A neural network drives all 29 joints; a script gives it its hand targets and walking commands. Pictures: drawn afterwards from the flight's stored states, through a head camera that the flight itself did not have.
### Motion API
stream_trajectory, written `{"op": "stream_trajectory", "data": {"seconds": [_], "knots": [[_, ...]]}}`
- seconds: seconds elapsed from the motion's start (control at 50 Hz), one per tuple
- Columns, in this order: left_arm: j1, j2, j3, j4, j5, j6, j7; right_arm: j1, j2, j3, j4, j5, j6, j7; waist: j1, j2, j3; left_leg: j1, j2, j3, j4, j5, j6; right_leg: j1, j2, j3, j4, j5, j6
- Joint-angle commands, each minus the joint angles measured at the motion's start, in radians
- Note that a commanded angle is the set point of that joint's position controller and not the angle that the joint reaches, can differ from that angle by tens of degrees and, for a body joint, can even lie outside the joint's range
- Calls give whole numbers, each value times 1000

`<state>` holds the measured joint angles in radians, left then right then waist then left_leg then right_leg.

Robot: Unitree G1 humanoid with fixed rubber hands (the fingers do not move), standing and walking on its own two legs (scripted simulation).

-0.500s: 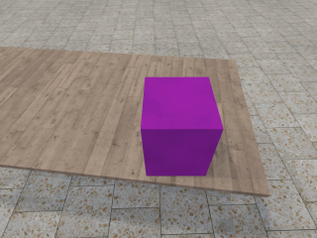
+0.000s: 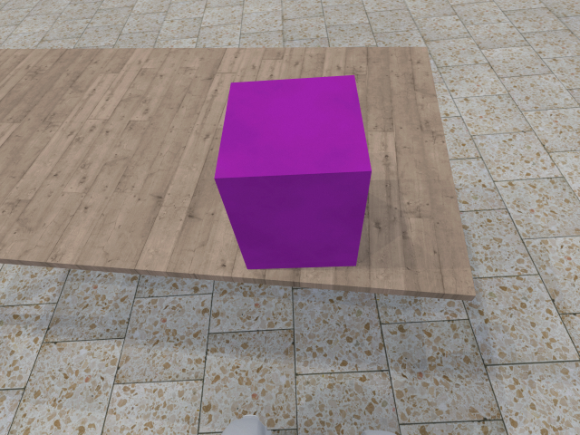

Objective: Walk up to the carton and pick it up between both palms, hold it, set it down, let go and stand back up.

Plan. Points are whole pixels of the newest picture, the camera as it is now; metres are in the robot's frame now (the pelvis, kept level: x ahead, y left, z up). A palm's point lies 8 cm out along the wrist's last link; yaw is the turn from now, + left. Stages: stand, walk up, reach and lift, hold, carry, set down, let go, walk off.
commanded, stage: walk up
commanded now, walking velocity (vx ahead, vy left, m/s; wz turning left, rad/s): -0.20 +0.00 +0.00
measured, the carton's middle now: (296, 179) +0.51 +0.00 +0.01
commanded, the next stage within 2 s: none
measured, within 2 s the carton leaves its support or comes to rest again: neither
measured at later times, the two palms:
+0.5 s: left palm out of the picture -0.07 +0.19 -0.13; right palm out of the picture -0.08 -0.20 -0.12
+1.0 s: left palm out of the picture -0.07 +0.28 -0.14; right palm out of the picture -0.08 -0.20 -0.11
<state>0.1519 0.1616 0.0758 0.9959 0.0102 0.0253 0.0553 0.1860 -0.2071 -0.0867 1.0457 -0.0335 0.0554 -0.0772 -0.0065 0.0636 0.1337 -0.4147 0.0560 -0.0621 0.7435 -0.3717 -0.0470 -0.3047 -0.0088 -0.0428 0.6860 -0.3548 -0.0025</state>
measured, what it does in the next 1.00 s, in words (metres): steps on the spot: left foot, then left foot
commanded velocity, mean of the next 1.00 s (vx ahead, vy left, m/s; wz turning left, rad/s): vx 0.01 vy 0.02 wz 0.00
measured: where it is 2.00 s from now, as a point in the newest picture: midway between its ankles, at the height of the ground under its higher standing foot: outside the picture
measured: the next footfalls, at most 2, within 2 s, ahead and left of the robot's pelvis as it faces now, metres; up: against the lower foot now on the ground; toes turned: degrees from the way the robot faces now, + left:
left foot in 0.28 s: -0.05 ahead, +0.09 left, +0.00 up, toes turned +0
left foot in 0.96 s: -0.06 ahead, +0.17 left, +0.00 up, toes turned +3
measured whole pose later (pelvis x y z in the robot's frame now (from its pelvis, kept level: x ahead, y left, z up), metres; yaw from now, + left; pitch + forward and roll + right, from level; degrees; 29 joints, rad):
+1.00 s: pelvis -0.07 +0.04 +0.02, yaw +0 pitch -2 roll +0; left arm 0.27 0.21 0.06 1.14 0.02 0.03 0.04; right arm 0.33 -0.16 -0.03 1.06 -0.01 -0.01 -0.04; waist 0.00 -0.06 0.02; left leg -0.15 0.02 0.04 0.50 -0.33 -0.01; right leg -0.34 -0.07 -0.01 0.55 -0.22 0.03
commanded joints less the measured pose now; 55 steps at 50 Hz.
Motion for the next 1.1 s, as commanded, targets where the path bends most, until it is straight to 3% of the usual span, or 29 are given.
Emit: {"op": "stream_trajectory", "data": {"seconds": [0.0, 0.04, 0.06, 0.08, 0.16, 0.2, 0.22, 0.26, 0.3, 0.32, 0.4, 0.44, 0.58, 0.66, 0.68, 0.72, 0.74, 0.8, 0.82, 0.84, 0.86, 0.88, 0.9, 0.92, 0.94, 0.98, 1.0, 1.02, 1.08], "knots": [[171, 299, 53, -30, 10, -3, 8, 147, 30, -3, -79, 3, 19, -13, 45, -521, -227, -47, -123, -16, 472, -378, 21, -2, -480, 494, -380, 784, -232], [43, 184, 19, -54, 22, -1, 12, 73, -42, -24, -67, 22, 23, 9, -8, -252, -98, -71, -112, -90, 584, -222, 39, -70, -315, 280, -352, 634, -177], [39, 110, -8, -38, 21, -5, -3, 185, -3, 1, -24, 18, 15, 33, -48, -277, -191, -50, -95, -59, 480, -105, 65, 13, -205, 213, -416, 107, -121], [-7, 74, -19, -51, 17, -10, -9, 188, -20, -3, -3, 6, 10, 48, -45, -269, -166, -54, -98, -31, 428, -37, 59, 29, -163, 222, -457, -14, -99], [75, 75, -31, -2, 17, -33, -10, 68, -6, 30, -30, 14, -8, 43, -4, -158, -87, 5, -60, 48, 47, -98, 25, 131, -182, 202, -418, 209, -147], [164, 110, -24, 38, 25, -30, -9, 62, 23, 47, -36, 20, -16, 30, 31, -215, -150, 102, -64, 58, -182, -148, 24, 198, -214, 280, -383, 236, -170], [160, 116, -26, 45, 26, -27, -13, 88, 19, 46, -12, 30, -22, 27, 8, -215, -127, 174, -65, 56, -292, -70, 37, 157, -209, 273, -369, 215, -158], [151, 102, -26, 60, 12, -16, -15, 208, 29, 55, 37, 23, -33, 30, -26, -136, -98, 316, -34, 41, -442, 181, 63, 57, -198, 252, -384, 160, -98], [164, 58, -36, 50, -12, -15, -23, 219, -19, 59, 44, 15, -47, 32, 3, -2, -50, 378, 122, -147, -507, 99, 103, -103, -83, 123, -359, 53, -42], [136, 10, -54, 47, -8, -13, -22, 157, -26, 64, 53, 20, -52, 40, 16, 138, 12, 122, 144, -181, -562, -40, 127, 77, -38, 61, -346, 117, -31], [169, 39, -50, 103, 5, -23, -37, 126, 15, 82, 48, 23, -82, 33, 38, 35, 19, 101, 59, -101, -583, -19, 96, 173, -52, 83, -328, 221, -42], [171, 43, -56, 116, 4, -33, -37, 166, 12, 81, 72, 29, -88, 36, 31, 53, -31, 116, 43, -76, -563, 11, 96, 228, -71, 96, -332, 222, -41], [207, 23, -67, 163, -7, -31, -24, 240, 49, 94, 110, 21, -85, 33, 16, -125, 16, 187, 32, -61, -490, 90, 112, 124, -77, 102, -357, 163, -41], [211, 0, -75, 169, -9, -34, -17, 267, 78, 102, 130, 30, -81, 32, 0, -82, 19, 188, 27, -33, -471, 115, 103, 119, -82, 115, -359, 184, -55], [221, 155, -24, 106, 19, -30, 1, 222, -99, 33, 107, 11, -52, 29, 70, 50, 35, 29, -32, 59, -270, 46, 64, 185, -261, 283, -339, 111, -86], [292, 251, 20, 116, 20, -13, 21, 181, -56, 27, 57, -18, -24, 37, 103, -176, -45, -55, -58, 102, 110, -124, 28, 134, -477, 535, -490, -74, -207], [297, 242, 30, 114, 28, -11, 25, 158, -15, 26, 38, -18, -15, 41, 109, -195, -30, -11, -30, 58, 243, -125, 19, -4, -492, 537, -546, -138, -227], [154, 170, 17, 71, 28, -16, 35, 227, 21, 15, 17, -10, -12, 63, 25, -212, -43, 29, 8, -17, 378, -60, 10, -112, -383, 369, -528, -99, -176], [155, 153, 18, 87, 27, -19, 16, 334, 30, 26, 36, -10, -16, 83, -23, -296, -169, 140, -2, 45, 336, -68, 21, -139, -319, 318, -548, -377, -95], [101, 100, 1, 100, 5, -16, 5, 364, 66, 40, 9, 4, -34, 99, -90, -452, -172, 327, -39, 98, 150, -122, 38, -275, -142, 151, -552, -345, -56], [34, 110, 13, 81, 9, -13, -2, 394, 62, 43, 20, 11, -43, 98, -104, -472, -145, 353, -65, 145, 47, -144, 33, -277, -114, 100, -524, -308, -60], [12, 115, 16, 78, 17, -12, -4, 427, 51, 47, 51, 10, -49, 90, -112, -385, -145, 363, -79, 208, -86, -106, 17, -201, -98, 69, -451, -288, -69], [16, 80, -7, 85, 15, -4, 3, 352, 118, 63, 59, 28, -55, 61, -71, -157, -6, 202, -96, 210, -357, 66, 19, 0, -62, 40, -315, 180, -79], [121, 63, -21, 104, 10, -6, -8, 286, 97, 62, 50, 31, -66, 37, -19, -49, -3, 149, -88, 188, -489, 176, 16, 76, -72, 41, -221, 357, -73], [214, 57, -28, 125, 3, -3, -15, 296, 80, 75, 42, 33, -72, 27, 4, -29, -17, 190, -34, 115, -528, 200, 27, 58, -97, 82, -197, 331, -53], [282, 0, -44, 115, 0, 6, -25, 256, -73, 61, -5, 14, -77, 28, 43, 148, -25, 125, 266, -210, -577, 183, 103, -43, -21, -5, -115, -77, 6], [225, 10, -47, 86, 10, 13, -23, 188, -78, 56, 1, 12, -75, 34, 51, 250, 41, -24, 261, -218, -605, 64, 150, 30, -63, 66, -65, -43, -4], [158, 60, -41, 74, 4, 14, -29, 138, -36, 72, -8, 25, -79, 39, 37, 159, 65, -6, 211, -190, -614, 33, 146, 23, -47, 61, -44, -12, -10], [200, 31, -45, 104, 8, 2, -37, 151, -32, 72, 3, 4, -91, 34, 49, 150, 16, 155, 145, -70, -497, 368, 141, 15, -32, 25, -71, 45, -10]]}}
